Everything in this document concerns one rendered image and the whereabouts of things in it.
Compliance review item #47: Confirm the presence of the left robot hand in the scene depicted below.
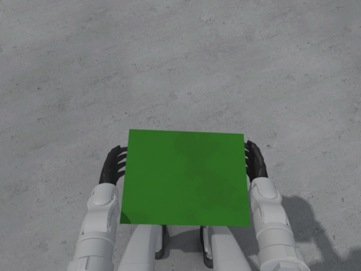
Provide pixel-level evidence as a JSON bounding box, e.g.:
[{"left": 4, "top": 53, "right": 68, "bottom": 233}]
[{"left": 99, "top": 145, "right": 127, "bottom": 185}]

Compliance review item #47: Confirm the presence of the robot right thigh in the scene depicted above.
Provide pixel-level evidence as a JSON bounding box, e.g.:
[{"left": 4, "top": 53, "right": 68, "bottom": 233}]
[{"left": 203, "top": 226, "right": 252, "bottom": 271}]

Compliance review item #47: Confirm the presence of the carton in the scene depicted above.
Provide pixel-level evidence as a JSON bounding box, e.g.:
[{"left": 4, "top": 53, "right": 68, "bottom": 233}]
[{"left": 120, "top": 129, "right": 250, "bottom": 227}]

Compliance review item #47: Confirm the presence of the left robot forearm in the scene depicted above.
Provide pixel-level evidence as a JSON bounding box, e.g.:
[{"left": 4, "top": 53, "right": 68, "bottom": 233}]
[{"left": 66, "top": 183, "right": 120, "bottom": 271}]

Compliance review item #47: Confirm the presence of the robot left foot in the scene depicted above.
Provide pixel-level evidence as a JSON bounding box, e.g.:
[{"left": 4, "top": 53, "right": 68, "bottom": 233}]
[{"left": 155, "top": 225, "right": 166, "bottom": 260}]

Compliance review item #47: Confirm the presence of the right robot hand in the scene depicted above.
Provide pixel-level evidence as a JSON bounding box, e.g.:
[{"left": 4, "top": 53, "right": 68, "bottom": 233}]
[{"left": 244, "top": 140, "right": 268, "bottom": 183}]

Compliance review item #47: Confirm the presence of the right robot forearm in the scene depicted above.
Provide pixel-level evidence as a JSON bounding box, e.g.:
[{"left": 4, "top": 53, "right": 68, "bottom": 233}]
[{"left": 249, "top": 177, "right": 311, "bottom": 271}]

